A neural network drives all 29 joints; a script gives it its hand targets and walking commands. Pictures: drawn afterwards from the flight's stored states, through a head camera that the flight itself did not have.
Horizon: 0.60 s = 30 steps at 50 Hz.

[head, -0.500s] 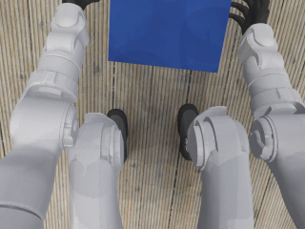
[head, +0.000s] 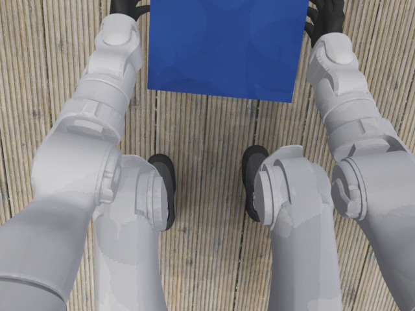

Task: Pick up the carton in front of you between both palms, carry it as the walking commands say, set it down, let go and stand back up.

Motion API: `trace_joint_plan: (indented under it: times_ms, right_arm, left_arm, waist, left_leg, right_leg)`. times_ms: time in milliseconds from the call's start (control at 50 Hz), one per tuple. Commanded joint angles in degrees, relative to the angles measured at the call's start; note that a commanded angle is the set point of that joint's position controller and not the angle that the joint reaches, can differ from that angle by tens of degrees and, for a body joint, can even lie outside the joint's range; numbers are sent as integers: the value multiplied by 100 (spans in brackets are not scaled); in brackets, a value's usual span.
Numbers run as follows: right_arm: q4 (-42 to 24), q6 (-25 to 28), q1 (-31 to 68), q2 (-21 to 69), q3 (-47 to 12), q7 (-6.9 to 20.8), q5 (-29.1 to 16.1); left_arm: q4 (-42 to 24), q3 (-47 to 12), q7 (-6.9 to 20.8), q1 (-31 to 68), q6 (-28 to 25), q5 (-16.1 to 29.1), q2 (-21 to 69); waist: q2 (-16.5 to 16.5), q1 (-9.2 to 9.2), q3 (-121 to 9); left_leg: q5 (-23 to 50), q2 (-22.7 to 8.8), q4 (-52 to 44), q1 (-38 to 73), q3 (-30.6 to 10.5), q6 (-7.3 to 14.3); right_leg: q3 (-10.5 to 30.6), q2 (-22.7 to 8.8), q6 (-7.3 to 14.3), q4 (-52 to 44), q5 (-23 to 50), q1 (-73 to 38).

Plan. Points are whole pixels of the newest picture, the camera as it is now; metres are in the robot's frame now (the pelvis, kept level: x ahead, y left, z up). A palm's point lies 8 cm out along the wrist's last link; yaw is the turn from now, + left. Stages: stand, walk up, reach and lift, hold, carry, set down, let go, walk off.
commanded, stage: reach and lift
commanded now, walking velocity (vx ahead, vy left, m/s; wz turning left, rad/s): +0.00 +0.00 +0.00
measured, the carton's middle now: (220, 39) +0.50 -0.03 -0.25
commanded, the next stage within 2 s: none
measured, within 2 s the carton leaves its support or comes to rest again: leaves its support in 0.30 s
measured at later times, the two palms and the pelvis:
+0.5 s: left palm (105, 3) +0.52 +0.12 -0.11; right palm (342, 21) +0.49 -0.17 -0.11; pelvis +0.00 +0.00 +0.00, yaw +1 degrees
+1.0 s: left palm out of the picture +0.48 +0.13 +0.07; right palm out of the picture +0.46 -0.17 +0.07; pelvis +0.02 +0.00 +0.14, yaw +1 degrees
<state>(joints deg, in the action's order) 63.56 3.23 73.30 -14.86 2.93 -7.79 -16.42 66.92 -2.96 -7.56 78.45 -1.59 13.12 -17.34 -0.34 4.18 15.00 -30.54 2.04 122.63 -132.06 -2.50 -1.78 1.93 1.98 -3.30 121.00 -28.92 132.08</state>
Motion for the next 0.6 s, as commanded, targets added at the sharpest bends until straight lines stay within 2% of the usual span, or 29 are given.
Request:
trace_joint_plan:
  times_ms: [0, 40, 100, 180, 240, 320, 380, 440, 480, 580]
  right_arm:
    - [-349, 135, 1188, 586, -81, -3, 39]
    - [-418, 144, 1786, 1648, -424, 197, 2]
    - [-575, 19, 2843, 3348, -661, 658, 212]
    - [-940, -239, 3468, 4403, -686, 1052, 409]
    - [-1445, -366, 3587, 5021, -838, 1163, 394]
    - [-2339, -571, 3476, 5664, -1269, 1150, 170]
    - [-3129, -822, 3309, 5932, -1489, 1187, 224]
    - [-3628, -1126, 3051, 6239, -1579, 1284, 468]
    - [-3568, -1350, 2780, 6460, -1549, 1379, 692]
    - [-2603, -1780, 2144, 6842, -878, 1615, 1391]
  left_arm:
    - [-491, -49, 23, 1430, -163, -97, 436]
    - [-530, -394, 213, 1914, -149, -86, 1565]
    - [-475, -719, 630, 2687, -35, -230, 3457]
    - [-704, -603, 941, 2862, 146, -446, 4718]
    - [-1235, -788, 1031, 3059, 239, -296, 5415]
    - [-2097, -1228, 988, 3034, 404, -47, 6218]
    - [-2755, -1422, 974, 2809, 637, -68, 6657]
    - [-3219, -1408, 1023, 2465, 940, -284, 7026]
    - [-3143, -1268, 1107, 2169, 1158, -492, 7208]
    - [-2221, -421, 1325, 1546, 1514, -1258, 7387]
  waist:
    - [-264, 10, -6121]
    - [-311, 17, -6119]
    - [-391, 18, -6144]
    - [-486, 14, -6310]
    - [-425, 100, -7001]
    - [-427, 147, -8533]
    - [-417, 177, -9327]
    - [-356, 180, -9406]
    - [-321, 142, -8913]
    - [-278, 33, -7217]
  left_leg:
    - [1058, 161, -1003, 3226, 270, 146]
    - [1117, 226, -988, 3172, 231, 171]
    - [1147, 354, -904, 3048, 262, 154]
    - [1101, 530, -809, 3065, 434, 145]
    - [1473, 595, -721, 3373, 500, 121]
    - [2003, 678, -668, 4188, 635, 56]
    - [1977, 772, -818, 4607, 715, 44]
    - [1638, 846, -1079, 4659, 754, 52]
    - [1217, 854, -1336, 4405, 764, 54]
    - [177, 859, -2071, 3554, 733, 82]
  right_leg:
    - [-445, 84, -49, -975, 1221, -3172]
    - [-438, 157, -10, -932, 1278, -3037]
    - [-463, 301, 57, -784, 1284, -2895]
    - [-589, 465, 85, -643, 1197, -2912]
    - [-700, 550, 93, -547, 1596, -3251]
    - [-811, 610, 71, -530, 2157, -4121]
    - [-896, 662, 50, -689, 2093, -4489]
    - [-926, 707, 50, -933, 1760, -4537]
    - [-896, 715, 84, -1188, 1350, -4353]
    - [-831, 729, 141, -1876, 325, -3661]
